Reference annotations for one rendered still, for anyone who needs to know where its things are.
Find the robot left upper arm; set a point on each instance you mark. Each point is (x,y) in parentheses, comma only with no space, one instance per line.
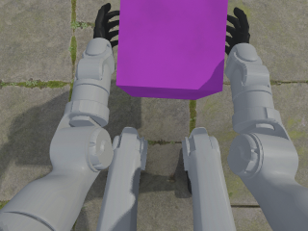
(54,202)

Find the robot right shin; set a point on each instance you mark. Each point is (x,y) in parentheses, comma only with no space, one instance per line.
(213,140)

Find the robot shin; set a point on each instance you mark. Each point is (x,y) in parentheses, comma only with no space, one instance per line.
(117,139)
(213,140)

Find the left robot forearm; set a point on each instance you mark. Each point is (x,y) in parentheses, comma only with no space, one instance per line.
(88,105)

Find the carton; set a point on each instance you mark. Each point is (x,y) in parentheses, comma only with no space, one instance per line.
(171,49)

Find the robot left shin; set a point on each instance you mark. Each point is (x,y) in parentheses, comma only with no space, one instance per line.
(117,139)

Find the right robot hand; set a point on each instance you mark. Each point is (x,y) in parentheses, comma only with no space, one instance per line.
(240,34)

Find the left robot hand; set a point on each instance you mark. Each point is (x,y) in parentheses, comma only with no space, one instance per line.
(102,26)

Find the robot right upper arm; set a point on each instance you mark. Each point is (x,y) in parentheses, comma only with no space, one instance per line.
(267,165)

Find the right robot forearm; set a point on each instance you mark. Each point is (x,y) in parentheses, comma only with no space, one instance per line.
(251,93)

